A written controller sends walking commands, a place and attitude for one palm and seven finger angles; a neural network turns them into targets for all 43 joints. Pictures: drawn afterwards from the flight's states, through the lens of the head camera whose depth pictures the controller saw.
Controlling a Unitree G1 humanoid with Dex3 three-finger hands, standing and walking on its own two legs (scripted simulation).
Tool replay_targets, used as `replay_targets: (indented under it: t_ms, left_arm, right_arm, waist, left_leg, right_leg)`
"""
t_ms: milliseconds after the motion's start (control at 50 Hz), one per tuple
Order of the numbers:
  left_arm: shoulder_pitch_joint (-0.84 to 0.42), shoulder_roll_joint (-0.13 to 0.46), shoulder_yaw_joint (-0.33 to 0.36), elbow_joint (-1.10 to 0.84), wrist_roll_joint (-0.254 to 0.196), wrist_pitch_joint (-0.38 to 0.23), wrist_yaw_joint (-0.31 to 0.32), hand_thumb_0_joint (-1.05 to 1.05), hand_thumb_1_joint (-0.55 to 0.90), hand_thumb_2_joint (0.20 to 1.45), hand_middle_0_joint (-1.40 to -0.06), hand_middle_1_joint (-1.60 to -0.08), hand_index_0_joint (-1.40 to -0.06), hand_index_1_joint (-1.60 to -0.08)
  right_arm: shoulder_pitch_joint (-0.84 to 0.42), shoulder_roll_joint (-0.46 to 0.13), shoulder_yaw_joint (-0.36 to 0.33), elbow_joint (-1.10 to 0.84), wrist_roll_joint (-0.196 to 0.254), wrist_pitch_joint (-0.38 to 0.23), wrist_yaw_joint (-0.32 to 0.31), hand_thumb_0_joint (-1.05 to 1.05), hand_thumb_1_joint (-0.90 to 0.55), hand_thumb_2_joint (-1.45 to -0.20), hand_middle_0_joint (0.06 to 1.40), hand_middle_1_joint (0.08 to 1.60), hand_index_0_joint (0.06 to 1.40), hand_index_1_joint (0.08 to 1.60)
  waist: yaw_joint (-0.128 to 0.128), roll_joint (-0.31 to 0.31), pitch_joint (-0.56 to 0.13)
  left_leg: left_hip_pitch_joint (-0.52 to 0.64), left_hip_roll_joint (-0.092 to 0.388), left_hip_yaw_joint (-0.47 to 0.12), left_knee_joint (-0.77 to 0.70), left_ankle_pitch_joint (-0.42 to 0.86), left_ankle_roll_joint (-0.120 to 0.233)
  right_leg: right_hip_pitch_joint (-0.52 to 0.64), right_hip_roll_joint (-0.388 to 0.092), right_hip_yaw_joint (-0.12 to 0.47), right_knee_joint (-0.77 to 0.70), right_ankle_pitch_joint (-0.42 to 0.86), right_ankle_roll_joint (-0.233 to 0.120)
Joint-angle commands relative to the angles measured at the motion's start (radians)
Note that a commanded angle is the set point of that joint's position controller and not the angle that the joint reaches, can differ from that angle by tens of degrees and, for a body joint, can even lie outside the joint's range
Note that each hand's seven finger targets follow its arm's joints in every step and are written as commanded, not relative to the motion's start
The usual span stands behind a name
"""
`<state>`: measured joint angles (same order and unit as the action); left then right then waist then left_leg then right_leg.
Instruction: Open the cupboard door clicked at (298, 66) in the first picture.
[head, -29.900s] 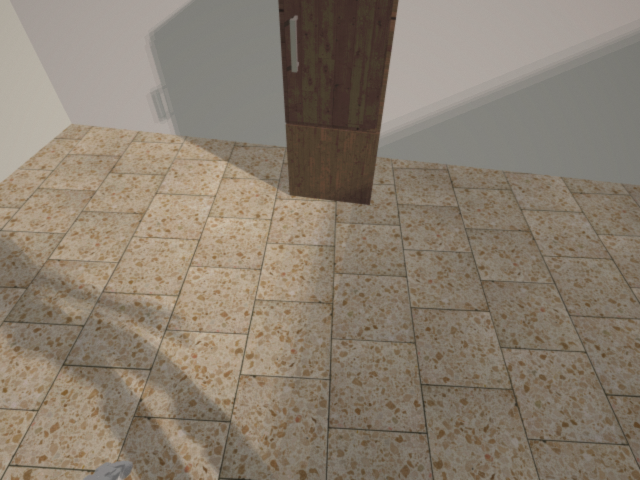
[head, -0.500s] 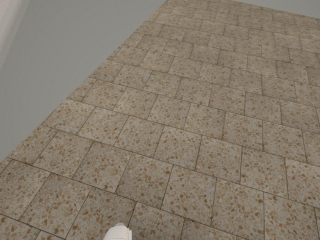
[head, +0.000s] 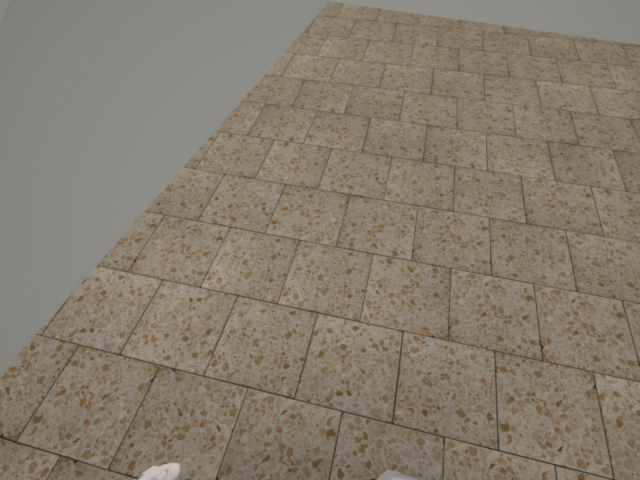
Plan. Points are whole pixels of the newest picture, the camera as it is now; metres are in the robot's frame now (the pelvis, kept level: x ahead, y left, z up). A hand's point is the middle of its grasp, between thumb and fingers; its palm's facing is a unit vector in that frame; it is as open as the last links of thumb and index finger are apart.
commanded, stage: walk to a spot facing it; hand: left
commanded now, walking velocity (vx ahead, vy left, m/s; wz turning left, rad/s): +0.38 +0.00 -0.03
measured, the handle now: out of the picture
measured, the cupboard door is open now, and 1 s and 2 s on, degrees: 57 57 57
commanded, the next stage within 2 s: turn to face it in 0.36 s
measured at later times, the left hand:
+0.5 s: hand (211, 415) +0.23 +0.18 -0.17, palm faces +0.08 -0.98 -0.17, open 7.3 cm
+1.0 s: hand (232, 323) +0.39 +0.18 -0.16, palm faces +0.35 -0.91 -0.20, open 7.3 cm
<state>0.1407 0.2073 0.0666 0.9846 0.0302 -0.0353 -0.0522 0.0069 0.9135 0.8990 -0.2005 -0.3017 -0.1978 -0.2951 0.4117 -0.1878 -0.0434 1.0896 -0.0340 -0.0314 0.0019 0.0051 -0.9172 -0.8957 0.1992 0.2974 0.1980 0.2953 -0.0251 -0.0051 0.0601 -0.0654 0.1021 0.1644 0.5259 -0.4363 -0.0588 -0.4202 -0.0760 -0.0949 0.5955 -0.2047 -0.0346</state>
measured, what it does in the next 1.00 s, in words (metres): walks ahead, turning left: left foot, then right foot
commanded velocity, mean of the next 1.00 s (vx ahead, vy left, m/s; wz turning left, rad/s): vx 0.14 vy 0.00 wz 0.37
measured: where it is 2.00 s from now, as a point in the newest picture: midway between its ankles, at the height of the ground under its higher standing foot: (350, 379)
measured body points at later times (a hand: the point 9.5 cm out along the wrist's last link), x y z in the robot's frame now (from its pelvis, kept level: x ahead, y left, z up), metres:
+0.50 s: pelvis +0.24 +0.00 +0.01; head +0.27 +0.02 +0.46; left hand +0.23 +0.24 -0.15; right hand +0.32 -0.22 -0.13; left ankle +0.26 +0.11 -0.72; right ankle +0.17 -0.11 -0.64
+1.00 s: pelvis +0.38 -0.03 +0.01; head +0.42 +0.00 +0.45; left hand +0.37 +0.22 -0.15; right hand +0.56 -0.25 -0.12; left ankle +0.38 +0.08 -0.71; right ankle +0.38 -0.14 -0.72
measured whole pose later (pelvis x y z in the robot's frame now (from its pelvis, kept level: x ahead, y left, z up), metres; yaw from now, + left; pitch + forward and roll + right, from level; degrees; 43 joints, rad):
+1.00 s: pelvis +0.38 -0.03 +0.01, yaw +19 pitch +1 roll +1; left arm 0.18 0.21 0.06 0.94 0.02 -0.01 0.01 0.00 0.92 0.90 -0.21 -0.30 -0.20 -0.30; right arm 0.12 -0.22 -0.06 0.93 -0.02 0.04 0.02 0.01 -0.91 -0.90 0.19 0.30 0.19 0.29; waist -0.01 -0.06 0.09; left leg -0.38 0.04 0.15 0.65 -0.29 -0.04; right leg -0.22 -0.16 -0.29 0.61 -0.38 0.02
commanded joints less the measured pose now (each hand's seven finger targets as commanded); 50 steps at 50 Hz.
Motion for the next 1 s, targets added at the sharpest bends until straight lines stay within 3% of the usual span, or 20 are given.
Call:
replay_targets:
  t_ms: [0,100,260,300,320,340,360,380,440,500,620,640,660,680,700,740,820,940,960,980]
  left_arm:
    - [0.381,0.262,0.063,0.070,-0.017,-0.012,0.043,0.000,0.900,0.900,-0.200,-0.300,-0.200,-0.300]
    - [0.156,0.092,0.017,0.016,-0.007,-0.033,0.057,0.000,0.900,0.900,-0.200,-0.300,-0.200,-0.300]
    - [0.205,0.118,0.019,0.074,-0.014,-0.049,0.047,0.000,0.900,0.900,-0.200,-0.300,-0.200,-0.300]
    - [0.187,0.107,0.018,0.075,-0.016,-0.046,0.050,0.000,0.900,0.900,-0.200,-0.300,-0.200,-0.300]
    - [0.178,0.087,0.011,0.059,-0.017,-0.044,0.047,0.000,0.900,0.900,-0.200,-0.300,-0.200,-0.300]
    - [0.204,0.039,0.001,0.037,-0.022,-0.044,0.044,0.000,0.900,0.900,-0.200,-0.300,-0.200,-0.300]
    - [0.155,0.042,-0.012,0.000,-0.022,-0.051,0.043,0.000,0.900,0.900,-0.200,-0.300,-0.200,-0.300]
    - [0.082,0.055,-0.008,-0.024,-0.019,-0.048,0.047,0.000,0.900,0.900,-0.200,-0.300,-0.200,-0.300]
    - [0.057,0.037,0.001,-0.004,-0.009,-0.027,0.039,0.000,0.900,0.900,-0.200,-0.300,-0.200,-0.300]
    - [0.113,0.000,-0.012,0.010,-0.011,-0.001,0.036,0.000,0.900,0.900,-0.200,-0.300,-0.200,-0.300]
    - [0.167,0.072,0.017,0.000,-0.011,0.004,0.041,0.000,0.900,0.900,-0.200,-0.300,-0.200,-0.300]
    - [0.204,0.150,0.034,0.002,-0.003,-0.005,0.051,0.000,0.900,0.900,-0.200,-0.300,-0.200,-0.300]
    - [0.249,0.251,0.055,-0.005,-0.002,-0.001,0.058,0.000,0.900,0.900,-0.200,-0.300,-0.200,-0.300]
    - [0.229,0.252,0.051,-0.024,-0.007,0.007,0.066,0.000,0.900,0.900,-0.200,-0.300,-0.200,-0.300]
    - [0.173,0.213,0.045,-0.040,-0.006,0.007,0.071,0.000,0.900,0.900,-0.200,-0.300,-0.200,-0.300]
    - [0.119,0.151,0.032,-0.055,-0.008,0.007,0.080,0.000,0.900,0.900,-0.200,-0.300,-0.200,-0.300]
    - [0.088,0.145,0.027,-0.072,-0.005,0.007,0.080,0.000,0.900,0.900,-0.200,-0.300,-0.200,-0.300]
    - [0.072,0.185,0.042,-0.095,-0.011,0.013,0.072,0.000,0.900,0.900,-0.200,-0.300,-0.200,-0.300]
    - [0.052,0.181,0.039,-0.108,-0.016,0.017,0.070,0.000,0.900,0.900,-0.200,-0.300,-0.200,-0.300]
    - [0.047,0.131,0.030,-0.137,-0.022,0.024,0.065,0.000,0.900,0.900,-0.200,-0.300,-0.200,-0.300]
  right_arm:
    - [-0.126,-0.091,-0.015,-0.130,0.024,-0.024,0.002,0.000,-0.900,-0.900,0.200,0.300,0.200,0.300]
    - [-0.115,-0.035,-0.014,-0.087,0.008,-0.007,0.005,0.000,-0.900,-0.900,0.200,0.300,0.200,0.300]
    - [-0.208,-0.013,-0.012,-0.129,0.010,-0.018,0.029,0.000,-0.900,-0.900,0.200,0.300,0.200,0.300]
    - [-0.116,-0.046,-0.022,-0.099,0.006,-0.028,0.020,0.000,-0.900,-0.900,0.200,0.300,0.200,0.300]
    - [0.002,-0.101,-0.034,-0.065,0.002,-0.035,0.011,0.000,-0.900,-0.900,0.200,0.300,0.200,0.300]
    - [0.135,-0.206,-0.060,-0.036,-0.012,-0.041,-0.003,0.000,-0.900,-0.900,0.200,0.300,0.200,0.300]
    - [0.211,-0.241,-0.063,-0.026,-0.007,-0.031,-0.015,0.000,-0.900,-0.900,0.200,0.300,0.200,0.300]
    - [0.172,-0.228,-0.060,-0.039,-0.003,-0.022,-0.021,0.000,-0.900,-0.900,0.200,0.300,0.200,0.300]
    - [-0.005,-0.124,-0.025,-0.075,0.000,-0.040,-0.029,0.000,-0.900,-0.900,0.200,0.300,0.200,0.300]
    - [-0.090,-0.121,-0.013,-0.082,0.005,-0.044,-0.035,0.000,-0.900,-0.900,0.200,0.300,0.200,0.300]
    - [-0.183,-0.165,-0.035,-0.120,0.018,0.001,-0.025,0.000,-0.900,-0.900,0.200,0.300,0.200,0.300]
    - [-0.187,-0.121,-0.029,-0.134,0.026,0.007,-0.020,0.000,-0.900,-0.900,0.200,0.300,0.200,0.300]
    - [-0.169,-0.083,-0.028,-0.158,0.027,0.017,-0.015,0.000,-0.900,-0.900,0.200,0.300,0.200,0.300]
    - [-0.167,-0.104,-0.035,-0.164,0.028,0.029,-0.014,0.000,-0.900,-0.900,0.200,0.300,0.200,0.300]
    - [-0.192,-0.076,-0.034,-0.164,0.026,0.031,-0.010,0.000,-0.900,-0.900,0.200,0.300,0.200,0.300]
    - [-0.212,-0.079,-0.029,-0.154,0.024,0.042,-0.008,0.000,-0.900,-0.900,0.200,0.300,0.200,0.300]
    - [-0.223,-0.039,-0.014,-0.165,0.022,0.054,0.011,0.000,-0.900,-0.900,0.200,0.300,0.200,0.300]
    - [-0.211,-0.088,-0.022,-0.207,0.014,0.051,0.020,0.000,-0.900,-0.900,0.200,0.300,0.200,0.300]
    - [-0.142,-0.132,-0.035,-0.194,0.010,0.048,0.020,0.000,-0.900,-0.900,0.200,0.300,0.200,0.300]
    - [-0.073,-0.238,-0.062,-0.193,0.002,0.041,0.015,0.000,-0.900,-0.900,0.200,0.300,0.200,0.300]
  waist:
    - [0.182,-0.254,-0.116]
    - [0.028,-0.121,-0.039]
    - [0.031,-0.081,-0.006]
    - [-0.025,-0.044,-0.018]
    - [-0.075,0.054,-0.080]
    - [-0.111,0.257,-0.183]
    - [-0.132,0.310,-0.224]
    - [-0.115,0.181,-0.129]
    - [-0.026,0.165,-0.004]
    - [0.033,0.156,-0.040]
    - [0.079,0.064,-0.093]
    - [0.101,-0.114,-0.122]
    - [0.120,-0.358,-0.164]
    - [0.119,-0.293,-0.167]
    - [0.098,-0.196,-0.097]
    - [0.064,-0.225,-0.100]
    - [0.038,-0.180,-0.098]
    - [0.009,-0.136,-0.124]
    - [-0.037,-0.051,-0.157]
    - [-0.069,0.208,-0.203]
  left_leg:
    - [-0.640,-0.019,-0.106,0.705,-0.170,0.062]
    - [-0.458,0.070,-0.129,0.512,0.058,0.032]
    - [-0.346,-0.014,-0.028,0.070,0.249,0.036]
    - [-0.157,-0.045,-0.006,-0.025,0.295,0.054]
    - [0.029,0.001,-0.083,-0.051,0.303,0.093]
    - [0.233,0.227,-0.407,-0.098,0.329,0.201]
    - [0.294,0.375,-0.610,-0.195,0.441,0.303]
    - [0.220,0.379,-0.594,-0.201,0.454,0.328]
    - [-0.063,0.280,-0.375,-0.253,0.539,0.234]
    - [-0.167,0.174,-0.194,-0.229,0.668,0.191]
    - [-0.312,0.063,-0.199,-0.047,0.390,0.113]
    - [-0.444,-0.026,-0.120,0.105,0.165,0.058]
    - [-0.506,-0.108,-0.048,0.374,-0.201,0.014]
    - [-0.481,-0.068,-0.123,0.572,-0.247,0.024]
    - [-0.528,-0.042,-0.145,0.640,-0.179,0.024]
    - [-0.549,-0.003,-0.149,0.667,-0.112,0.003]
    - [-0.448,-0.021,-0.070,0.409,-0.016,-0.009]
    - [-0.239,-0.076,0.000,0.054,0.198,0.018]
    - [-0.089,-0.060,-0.027,-0.027,0.341,0.034]
    - [0.068,0.156,-0.332,-0.088,0.610,0.133]
  right_leg:
    - [0.573,-0.370,0.652,-0.416,-0.349,-0.206]
    - [0.227,-0.244,0.229,-0.393,0.046,-0.141]
    - [0.299,-0.184,0.107,-0.351,0.107,-0.105]
    - [0.232,-0.144,0.039,-0.213,0.203,-0.069]
    - [0.142,-0.096,-0.008,-0.008,0.253,-0.033]
    - [-0.077,0.011,-0.075,0.284,0.018,0.022]
    - [-0.191,0.073,-0.020,0.550,-0.360,0.030]
    - [-0.257,0.021,0.060,0.644,-0.343,0.023]
    - [-0.212,-0.059,0.098,0.623,-0.192,0.047]
    - [-0.009,-0.046,0.042,0.318,-0.153,0.071]
    - [0.317,0.017,-0.020,-0.077,0.106,0.089]
    - [0.445,-0.153,0.155,-0.170,0.190,0.050]
    - [0.463,-0.404,0.385,-0.299,0.246,-0.070]
    - [0.399,-0.462,0.404,-0.328,0.211,-0.143]
    - [0.360,-0.423,0.321,-0.305,0.261,-0.144]
    - [0.365,-0.349,0.173,-0.238,0.465,-0.110]
    - [0.346,-0.291,-0.015,-0.200,0.590,-0.068]
    - [0.310,-0.268,-0.107,-0.037,0.525,-0.009]
    - [0.213,-0.253,-0.124,0.076,0.419,0.026]
    - [-0.004,-0.131,-0.146,0.298,-0.015,0.097]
